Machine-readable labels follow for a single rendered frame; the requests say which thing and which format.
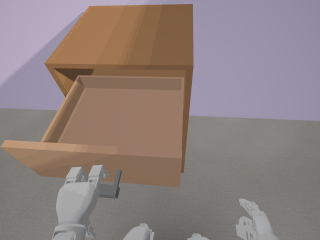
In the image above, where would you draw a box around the left robot hand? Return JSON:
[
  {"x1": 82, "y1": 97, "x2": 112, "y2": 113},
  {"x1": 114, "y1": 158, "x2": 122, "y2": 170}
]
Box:
[{"x1": 56, "y1": 165, "x2": 109, "y2": 238}]

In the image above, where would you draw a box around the handle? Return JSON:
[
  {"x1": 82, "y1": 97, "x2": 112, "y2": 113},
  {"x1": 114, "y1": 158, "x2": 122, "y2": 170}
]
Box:
[{"x1": 76, "y1": 166, "x2": 122, "y2": 199}]

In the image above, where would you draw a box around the robot left thigh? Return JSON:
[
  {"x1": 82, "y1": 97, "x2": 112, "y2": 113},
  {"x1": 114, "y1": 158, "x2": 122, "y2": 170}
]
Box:
[{"x1": 123, "y1": 226, "x2": 155, "y2": 240}]

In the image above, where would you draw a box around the left robot shin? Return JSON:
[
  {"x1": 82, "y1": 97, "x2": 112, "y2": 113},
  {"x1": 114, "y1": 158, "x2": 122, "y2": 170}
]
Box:
[{"x1": 139, "y1": 223, "x2": 149, "y2": 228}]

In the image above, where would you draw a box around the drawer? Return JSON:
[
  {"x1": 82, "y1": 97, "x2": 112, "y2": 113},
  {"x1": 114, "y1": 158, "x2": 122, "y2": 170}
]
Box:
[{"x1": 1, "y1": 75, "x2": 185, "y2": 188}]

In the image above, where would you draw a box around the right robot hand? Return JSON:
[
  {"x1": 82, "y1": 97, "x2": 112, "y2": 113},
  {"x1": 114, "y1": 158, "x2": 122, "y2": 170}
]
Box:
[{"x1": 236, "y1": 198, "x2": 275, "y2": 240}]

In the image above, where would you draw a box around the robot left forearm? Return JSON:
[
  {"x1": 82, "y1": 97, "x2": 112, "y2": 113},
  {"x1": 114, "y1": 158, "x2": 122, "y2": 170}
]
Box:
[{"x1": 52, "y1": 223, "x2": 87, "y2": 240}]

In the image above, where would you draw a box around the cabinet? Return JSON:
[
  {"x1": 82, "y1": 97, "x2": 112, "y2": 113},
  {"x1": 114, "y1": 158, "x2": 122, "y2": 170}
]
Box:
[{"x1": 44, "y1": 4, "x2": 194, "y2": 173}]

